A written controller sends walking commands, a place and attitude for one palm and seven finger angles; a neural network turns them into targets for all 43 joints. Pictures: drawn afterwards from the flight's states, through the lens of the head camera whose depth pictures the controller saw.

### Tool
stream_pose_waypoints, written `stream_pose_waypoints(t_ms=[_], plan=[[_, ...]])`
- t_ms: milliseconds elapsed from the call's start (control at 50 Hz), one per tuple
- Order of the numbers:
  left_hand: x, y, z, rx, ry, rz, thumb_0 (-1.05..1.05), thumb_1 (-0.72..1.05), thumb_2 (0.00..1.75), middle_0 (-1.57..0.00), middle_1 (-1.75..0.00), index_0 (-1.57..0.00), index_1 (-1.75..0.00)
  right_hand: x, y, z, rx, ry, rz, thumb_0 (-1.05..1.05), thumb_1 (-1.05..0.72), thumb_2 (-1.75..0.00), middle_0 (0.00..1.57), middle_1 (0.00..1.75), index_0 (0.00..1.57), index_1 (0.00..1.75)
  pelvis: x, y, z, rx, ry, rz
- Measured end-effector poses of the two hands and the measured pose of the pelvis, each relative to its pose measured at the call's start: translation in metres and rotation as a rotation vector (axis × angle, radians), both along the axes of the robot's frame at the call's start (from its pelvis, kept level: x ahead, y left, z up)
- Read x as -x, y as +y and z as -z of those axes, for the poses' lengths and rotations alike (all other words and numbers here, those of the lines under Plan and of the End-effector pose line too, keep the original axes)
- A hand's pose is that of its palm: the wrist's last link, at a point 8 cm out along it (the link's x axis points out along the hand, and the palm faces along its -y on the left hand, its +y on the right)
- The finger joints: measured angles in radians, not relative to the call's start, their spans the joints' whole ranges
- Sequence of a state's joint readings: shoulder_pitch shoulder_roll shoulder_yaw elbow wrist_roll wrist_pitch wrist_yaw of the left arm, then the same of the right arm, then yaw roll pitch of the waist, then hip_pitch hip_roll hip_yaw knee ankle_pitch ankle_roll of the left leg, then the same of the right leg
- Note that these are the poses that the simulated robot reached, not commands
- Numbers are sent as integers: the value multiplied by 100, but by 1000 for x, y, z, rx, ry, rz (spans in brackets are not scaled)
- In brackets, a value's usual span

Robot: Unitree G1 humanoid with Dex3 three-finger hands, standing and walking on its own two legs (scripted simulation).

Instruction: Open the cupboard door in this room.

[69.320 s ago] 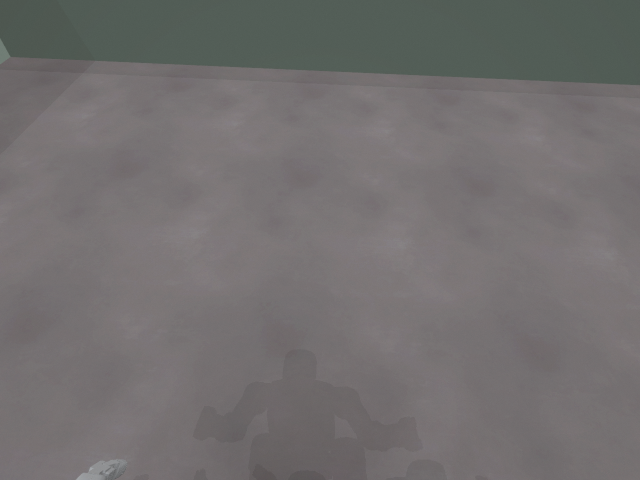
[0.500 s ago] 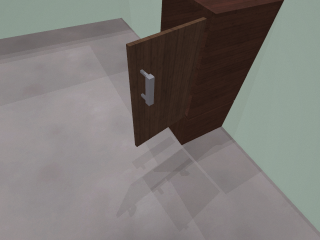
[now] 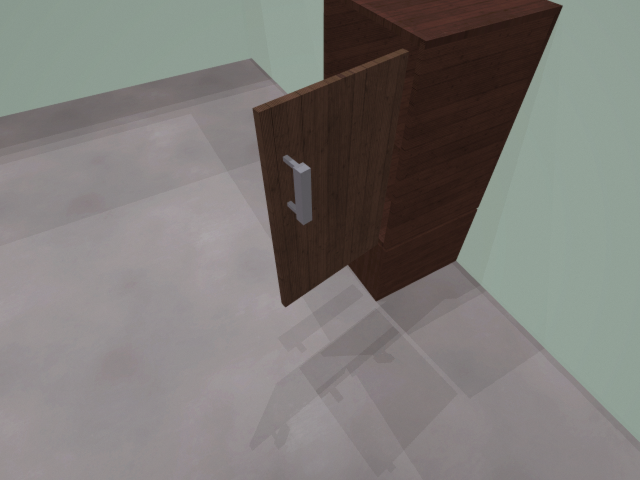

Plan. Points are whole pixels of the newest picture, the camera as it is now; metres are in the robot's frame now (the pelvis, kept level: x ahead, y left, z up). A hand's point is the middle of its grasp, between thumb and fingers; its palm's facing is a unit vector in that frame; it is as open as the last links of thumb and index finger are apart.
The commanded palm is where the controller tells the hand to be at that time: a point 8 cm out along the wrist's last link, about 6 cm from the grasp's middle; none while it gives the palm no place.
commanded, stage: let the arm hang, fingers relaxed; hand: left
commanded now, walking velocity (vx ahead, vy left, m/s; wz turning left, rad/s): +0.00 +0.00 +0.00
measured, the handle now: (296, 189) +0.62 +0.08 -0.02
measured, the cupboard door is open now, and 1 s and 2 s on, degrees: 100 100 100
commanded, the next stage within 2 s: look to check the result in 0.26 s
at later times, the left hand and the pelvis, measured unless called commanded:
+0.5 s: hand out of the picture +0.03 +0.18 -0.17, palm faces +0.02 -0.98 -0.22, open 7.4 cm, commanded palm none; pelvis +0.01 -0.01 +0.00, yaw +0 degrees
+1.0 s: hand out of the picture +0.05 +0.17 -0.17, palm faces +0.02 -0.98 -0.22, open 7.4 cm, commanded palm none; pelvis +0.02 -0.02 +0.00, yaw +0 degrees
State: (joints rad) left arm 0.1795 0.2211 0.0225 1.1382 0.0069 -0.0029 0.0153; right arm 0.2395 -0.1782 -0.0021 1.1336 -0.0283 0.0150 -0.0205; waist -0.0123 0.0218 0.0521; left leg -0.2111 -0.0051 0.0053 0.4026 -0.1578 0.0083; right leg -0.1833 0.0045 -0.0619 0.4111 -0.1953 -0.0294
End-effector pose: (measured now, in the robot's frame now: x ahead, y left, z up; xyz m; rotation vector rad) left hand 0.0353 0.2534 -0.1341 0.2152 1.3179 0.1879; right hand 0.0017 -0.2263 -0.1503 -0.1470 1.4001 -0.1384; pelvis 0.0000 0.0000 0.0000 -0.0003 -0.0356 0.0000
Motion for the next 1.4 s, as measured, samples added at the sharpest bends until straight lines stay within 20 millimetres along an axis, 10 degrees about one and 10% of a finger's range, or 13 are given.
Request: stream_pose_waypoints(t_ms=[180,620,1080,1400], plan=[[-26,-21,3,48,-54,28,0,90,89,-20,-30,-20,-30,-15,0,-3,2,-39,6,1,-91,-90,20,30,20,30,-5,-1,-1,-3,2,6],[21,-29,5,43,99,-30,0,90,89,-20,-30,-20,-30,-15,-6,-1,0,20,4,1,-91,-90,20,30,20,30,-16,-10,-2,-3,7,6],[-17,-42,3,43,15,-6,0,90,89,-20,-30,-20,-30,-31,-20,-2,8,-13,1,1,-91,-90,20,30,20,30,-25,-21,-3,-6,6,7],[-7,-50,3,39,51,-17,0,90,89,-20,-30,-20,-30,-21,-24,1,-5,24,9,1,-91,-90,20,30,20,30,-28,-29,-2,-8,9,8]])
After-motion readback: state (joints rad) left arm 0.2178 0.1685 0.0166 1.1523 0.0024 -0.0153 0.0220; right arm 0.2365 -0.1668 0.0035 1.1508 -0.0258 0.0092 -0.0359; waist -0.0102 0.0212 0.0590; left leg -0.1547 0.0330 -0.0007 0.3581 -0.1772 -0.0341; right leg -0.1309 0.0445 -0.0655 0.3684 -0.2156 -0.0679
